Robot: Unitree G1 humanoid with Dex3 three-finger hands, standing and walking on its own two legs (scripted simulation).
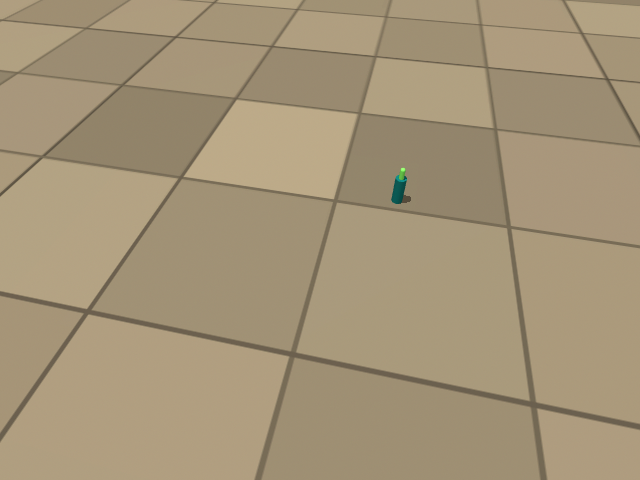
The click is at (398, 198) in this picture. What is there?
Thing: necked bottle
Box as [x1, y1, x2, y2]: [391, 168, 406, 203]
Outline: 404,168 400,169 400,173 395,178 391,199 395,203 399,203 402,198 406,181 406,177 404,175
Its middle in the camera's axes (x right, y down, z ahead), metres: +0.37 -0.27 +1.76
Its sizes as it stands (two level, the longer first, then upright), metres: 0.051 0.051 0.190
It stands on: the floor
